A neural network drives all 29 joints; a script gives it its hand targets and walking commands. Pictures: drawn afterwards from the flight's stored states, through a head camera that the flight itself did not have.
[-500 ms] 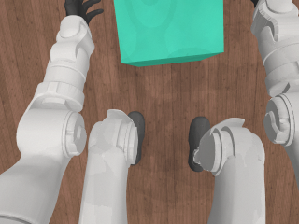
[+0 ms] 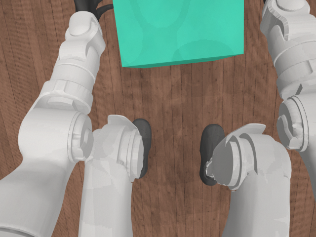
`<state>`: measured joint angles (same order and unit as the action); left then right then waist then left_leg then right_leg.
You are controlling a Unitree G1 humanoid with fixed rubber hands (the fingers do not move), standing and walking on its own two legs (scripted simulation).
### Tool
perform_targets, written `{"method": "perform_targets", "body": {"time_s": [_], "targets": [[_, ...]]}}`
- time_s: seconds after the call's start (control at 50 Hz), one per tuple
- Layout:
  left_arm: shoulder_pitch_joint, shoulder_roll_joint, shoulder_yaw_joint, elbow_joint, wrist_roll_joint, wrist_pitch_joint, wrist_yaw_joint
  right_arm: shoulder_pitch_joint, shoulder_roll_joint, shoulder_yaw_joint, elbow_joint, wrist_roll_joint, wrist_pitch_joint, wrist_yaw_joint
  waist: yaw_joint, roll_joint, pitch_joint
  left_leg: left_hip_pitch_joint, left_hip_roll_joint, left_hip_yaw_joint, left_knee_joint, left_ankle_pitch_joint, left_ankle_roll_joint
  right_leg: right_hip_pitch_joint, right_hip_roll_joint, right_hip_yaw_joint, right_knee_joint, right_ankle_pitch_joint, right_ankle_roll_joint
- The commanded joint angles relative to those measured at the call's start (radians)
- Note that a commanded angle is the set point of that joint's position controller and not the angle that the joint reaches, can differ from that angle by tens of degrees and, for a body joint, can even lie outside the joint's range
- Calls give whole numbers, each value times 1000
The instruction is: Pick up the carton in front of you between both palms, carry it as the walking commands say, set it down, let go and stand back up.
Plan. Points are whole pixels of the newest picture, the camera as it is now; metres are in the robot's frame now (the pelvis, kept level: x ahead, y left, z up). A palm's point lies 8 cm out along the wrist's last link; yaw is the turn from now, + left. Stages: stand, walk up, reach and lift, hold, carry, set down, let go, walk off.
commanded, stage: reach and lift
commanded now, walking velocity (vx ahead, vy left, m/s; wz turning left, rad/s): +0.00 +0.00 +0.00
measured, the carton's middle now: (175, 17) +0.53 +0.01 -0.24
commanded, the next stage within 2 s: none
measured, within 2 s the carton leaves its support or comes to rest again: leaves its support in 0.48 s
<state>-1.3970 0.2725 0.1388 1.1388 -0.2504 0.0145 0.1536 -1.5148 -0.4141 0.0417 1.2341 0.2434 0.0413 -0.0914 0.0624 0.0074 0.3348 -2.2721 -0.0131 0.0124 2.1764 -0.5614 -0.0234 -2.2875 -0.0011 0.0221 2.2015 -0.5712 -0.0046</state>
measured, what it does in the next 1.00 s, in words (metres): rises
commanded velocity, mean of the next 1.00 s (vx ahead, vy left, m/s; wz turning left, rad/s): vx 0.00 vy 0.00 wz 0.00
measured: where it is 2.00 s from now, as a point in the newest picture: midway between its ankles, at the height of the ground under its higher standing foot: (173, 161)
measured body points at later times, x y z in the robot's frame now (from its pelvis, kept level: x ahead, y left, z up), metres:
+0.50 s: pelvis -0.01 +0.00 -0.01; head +0.36 -0.01 +0.25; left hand +0.55 +0.17 -0.17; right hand +0.57 -0.14 -0.18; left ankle +0.12 +0.12 -0.33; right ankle +0.11 -0.12 -0.33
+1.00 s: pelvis -0.01 +0.01 +0.10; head +0.26 -0.01 +0.46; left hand +0.50 +0.15 +0.03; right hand +0.51 -0.15 +0.03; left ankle +0.12 +0.13 -0.33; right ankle +0.11 -0.12 -0.33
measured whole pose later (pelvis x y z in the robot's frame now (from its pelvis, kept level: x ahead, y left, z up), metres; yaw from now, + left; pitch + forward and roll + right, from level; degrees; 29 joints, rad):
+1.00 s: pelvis -0.01 +0.01 +0.10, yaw -3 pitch +43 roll +2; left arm -1.07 -0.01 0.55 0.70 0.23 0.37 0.06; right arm -1.15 -0.05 -0.45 0.84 -0.25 0.35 -0.05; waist 0.04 -0.02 -0.14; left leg -2.08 -0.05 -0.03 1.83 -0.50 -0.04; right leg -2.10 0.07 0.05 1.83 -0.47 0.02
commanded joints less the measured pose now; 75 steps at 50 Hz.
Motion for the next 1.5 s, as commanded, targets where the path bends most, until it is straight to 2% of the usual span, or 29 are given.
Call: {"method": "perform_targets", "body": {"time_s": [0.0, 0.08, 0.12, 0.16, 0.2, 0.22, 0.26, 0.32, 0.38, 0.42, 0.48, 0.54, 0.6, 0.62, 0.64, 0.66, 0.7, 0.76, 0.8, 0.84, 0.9, 0.96, 1.04, 1.12, 1.24, 1.34, 1.48], "targets": [[-231, 97, 5, -97, 12, -23, -4, -247, -66, -19, -70, -11, -25, -2, 16, -57, -1133, 538, -27, 26, -163, 343, -26, 569, 30, 2, -165, 299, 16], [-292, 13, -49, -107, -17, -24, -7, -302, 19, 23, -81, 6, -31, -6, 13, -64, -1139, 552, -39, 27, -170, 322, -23, 586, 38, 0, -174, 280, 17], [-307, -5, -39, -94, -2, -24, -1, -325, 37, 20, -82, -8, -32, -11, 17, -66, -1140, 562, -45, 27, -175, 307, -22, 595, 43, -5, -177, 263, 18], [-346, -101, -60, -108, -4, -22, -16, -360, 109, 28, -102, -23, -33, -4, -2, -72, -1136, 575, -59, 28, -175, 297, -19, 614, 53, -11, -186, 255, 13], [-424, -259, -103, -119, -7, -20, -50, -427, 300, 76, -88, -17, -30, 28, 0, -77, -1130, 569, -72, 32, -173, 298, -18, 612, 66, -17, -184, 263, 9], [-500, -415, -145, -141, -6, -12, -81, -489, 468, 114, -102, -12, -24, 59, -2, -73, -1118, 564, -80, 30, -171, 289, -16, 609, 75, -14, -184, 258, 4], [-608, -647, -168, -156, 33, 23, -158, -545, 724, 128, -101, -38, 2, 133, -5, -75, -1065, 535, -95, 37, -153, 249, -13, 590, 91, -21, -171, 225, 1], [-660, -815, -155, -204, 69, 70, -243, -523, 908, 80, -139, -88, 41, 207, -8, -81, -1035, 507, -107, 54, -133, 224, -4, 572, 106, -38, -160, 212, -9], [-676, -933, -183, -286, 43, 97, -283, -520, 1021, 80, -209, -85, 65, 241, -15, -73, -1140, 553, -114, 68, -122, 285, -4, 602, 116, -58, -144, 272, -16], [-690, -1007, -220, -357, 9, 113, -292, -545, 1083, 109, -292, -53, 77, 249, -16, -64, -1301, 622, -118, 78, -117, 358, -8, 666, 119, -67, -134, 337, -16], [-684, -1118, -271, -455, -36, 143, -293, -604, 1177, 194, -472, 7, 94, 248, -12, -80, -1607, 734, -126, 84, -112, 493, -9, 799, 128, -79, -125, 467, -7], [-668, -1184, -298, -564, -22, 192, -295, -595, 1259, 229, -627, 0, 137, 238, -5, -101, -1848, 730, -139, 88, -133, 557, -14, 949, 141, -74, -138, 589, -1], [-638, -1198, -319, -647, 18, 232, -296, -504, 1320, 214, -671, -51, 185, 226, -11, -103, -1873, 706, -149, 92, -183, 509, -18, 962, 157, -79, -185, 561, 9], [-641, -1197, -316, -653, 36, 240, -298, -468, 1358, 195, -653, -68, 198, 226, -21, -105, -1821, 714, -146, 93, -206, 421, -11, 868, 165, -87, -226, 434, 8], [-598, -1225, -308, -623, 64, 259, -302, -435, 1357, 180, -612, -103, 214, 232, -7, -85, -1722, 647, -147, 97, -245, 375, -19, 843, 164, -80, -257, 399, 6], [-568, -1231, -296, -608, 85, 272, -307, -386, 1377, 152, -569, -129, 230, 238, -12, -87, -1654, 612, -148, 91, -272, 346, -16, 814, 165, -85, -276, 380, 8], [-504, -1238, -246, -541, 141, 291, -315, -317, 1409, 98, -500, -170, 253, 250, 0, -86, -1541, 599, -148, 85, -317, 274, -5, 729, 166, -90, -321, 290, 10], [-428, -1223, -113, -417, 260, 312, -324, -264, 1407, -15, -385, -259, 278, 271, 26, -84, -1343, 551, -143, 77, -391, 144, 11, 615, 166, -86, -405, 137, 4], [-400, -1204, -42, -368, 324, 322, -327, -251, 1388, -79, -338, -310, 289, 282, 39, -87, -1283, 547, -143, 72, -438, 99, 15, 587, 170, -84, -450, 82, 4], [-395, -1201, -12, -364, 355, 324, -333, -251, 1375, -118, -327, -342, 292, 287, 33, -87, -1294, 572, -143, 68, -473, 96, 17, 604, 173, -82, -487, 74, 4], [-401, -1223, -19, -385, 360, 326, -345, -253, 1381, -134, -342, -360, 291, 286, 18, -80, -1359, 625, -146, 69, -512, 115, 15, 664, 175, -82, -533, 98, 4], [-400, -1266, -67, -418, 339, 336, -358, -235, 1402, -119, -371, -363, 297, 281, -10, -61, -1439, 680, -150, 74, -549, 134, 6, 753, 175, -83, -575, 131, 4], [-366, -1327, -161, -481, 296, 357, -373, -191, 1450, -52, -445, -341, 312, 279, -34, -27, -1550, 772, -154, 76, -595, 184, -7, 879, 174, -81, -618, 197, 3], [-303, -1360, -247, -536, 257, 373, -380, -143, 1501, 48, -528, -291, 328, 286, -32, -18, -1615, 863, -156, 70, -637, 249, -14, 982, 175, -73, -657, 266, 10], [-167, -1380, -305, -557, 239, 377, -374, -47, 1555, 153, -589, -239, 339, 291, -8, -49, -1568, 964, -159, 50, -714, 292, -11, 1082, 179, -57, -737, 305, 26], [-57, -1394, -303, -536, 253, 371, -371, 59, 1576, 160, -581, -250, 334, 285, -7, -64, -1454, 1036, -161, 30, -799, 289, -4, 1145, 178, -42, -827, 299, 30], [67, -1417, -301, -517, 278, 352, -370, 197, 1579, 131, -567, -290, 312, 274, -31, -36, -1318, 1164, -159, 3, -932, 286, 0, 1263, 171, -13, -964, 298, 17]]}}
